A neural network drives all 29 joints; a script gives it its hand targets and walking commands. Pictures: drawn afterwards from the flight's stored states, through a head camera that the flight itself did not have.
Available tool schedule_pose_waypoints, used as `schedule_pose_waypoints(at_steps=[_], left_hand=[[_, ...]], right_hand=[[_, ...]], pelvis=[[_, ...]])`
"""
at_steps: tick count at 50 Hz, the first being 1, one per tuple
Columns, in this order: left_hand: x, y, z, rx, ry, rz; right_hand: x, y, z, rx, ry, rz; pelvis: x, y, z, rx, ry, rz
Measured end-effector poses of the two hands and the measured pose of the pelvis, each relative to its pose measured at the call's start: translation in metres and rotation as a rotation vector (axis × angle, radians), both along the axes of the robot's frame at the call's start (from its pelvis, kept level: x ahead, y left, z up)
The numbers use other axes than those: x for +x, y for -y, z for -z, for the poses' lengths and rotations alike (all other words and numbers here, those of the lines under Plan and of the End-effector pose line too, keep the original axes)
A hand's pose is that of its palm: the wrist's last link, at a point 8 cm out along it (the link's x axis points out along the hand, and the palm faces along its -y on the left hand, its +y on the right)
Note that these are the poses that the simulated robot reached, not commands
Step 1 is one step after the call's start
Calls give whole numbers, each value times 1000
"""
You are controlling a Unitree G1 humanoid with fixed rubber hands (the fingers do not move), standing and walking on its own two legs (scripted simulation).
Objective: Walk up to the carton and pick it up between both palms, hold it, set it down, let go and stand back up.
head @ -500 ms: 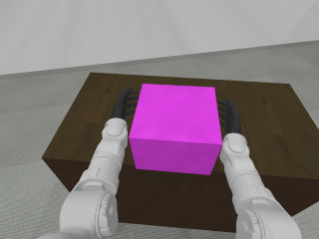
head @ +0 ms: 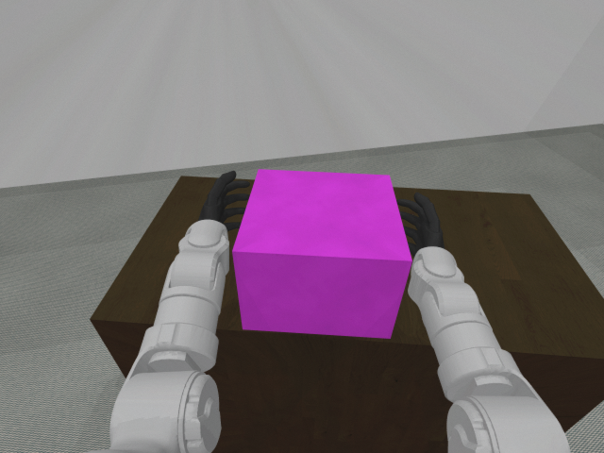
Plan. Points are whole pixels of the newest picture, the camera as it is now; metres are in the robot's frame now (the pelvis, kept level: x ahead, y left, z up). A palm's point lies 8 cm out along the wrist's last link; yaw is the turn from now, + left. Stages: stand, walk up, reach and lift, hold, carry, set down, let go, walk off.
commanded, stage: reach and lift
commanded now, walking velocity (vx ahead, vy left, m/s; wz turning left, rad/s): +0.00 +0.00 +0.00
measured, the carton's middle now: (320, 248) +0.40 -0.02 +0.11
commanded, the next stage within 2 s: hold in 0.82 s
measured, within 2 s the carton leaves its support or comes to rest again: neither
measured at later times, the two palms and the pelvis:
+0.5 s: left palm (206, 214) +0.41 +0.14 +0.17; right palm (419, 235) +0.38 -0.15 +0.15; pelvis +0.01 +0.00 +0.00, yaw +0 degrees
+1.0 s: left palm (182, 222) +0.38 +0.17 +0.18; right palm (408, 226) +0.37 -0.13 +0.17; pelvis +0.00 +0.01 +0.00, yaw +0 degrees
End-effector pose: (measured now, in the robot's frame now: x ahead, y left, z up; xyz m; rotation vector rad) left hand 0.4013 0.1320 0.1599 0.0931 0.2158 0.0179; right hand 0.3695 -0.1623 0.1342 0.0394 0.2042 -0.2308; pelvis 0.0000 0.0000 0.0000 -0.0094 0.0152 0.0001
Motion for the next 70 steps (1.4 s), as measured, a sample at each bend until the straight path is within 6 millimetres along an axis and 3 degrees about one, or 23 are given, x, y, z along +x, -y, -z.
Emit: schedule_pose_waypoints(at_steps=[8,20,27,31,37,43,49,70], left_hand=[[-8,-7,-10,-11,19,-9],[3,-8,9,-28,-39,-10],[12,-12,-20,-36,64,-18],[12,-13,-18,-38,41,-21],[3,-22,-4,-36,5,-49],[-11,-34,-25,-42,102,-69],[-19,-35,-22,-47,67,-69],[-18,-35,-25,-48,58,-78]], right_hand=[[-5,-6,-11,-10,20,-10],[5,-7,4,-25,-35,-11],[17,-11,-22,-5,70,-11],[18,-12,-19,-6,47,-15],[18,-20,-12,4,14,-43],[13,-30,-41,1,113,-64],[5,-32,-39,-1,79,-66],[8,-32,-37,-4,72,-73]], pelvis=[[-4,-2,0,-3,11,0],[1,-2,0,-3,4,0],[8,-2,0,-2,-5,-1],[10,-2,0,-3,5,-1],[9,-2,0,-3,20,-1],[6,-4,0,-6,29,-1],[0,-6,1,-8,45,-1],[2,-5,0,-6,44,-1]])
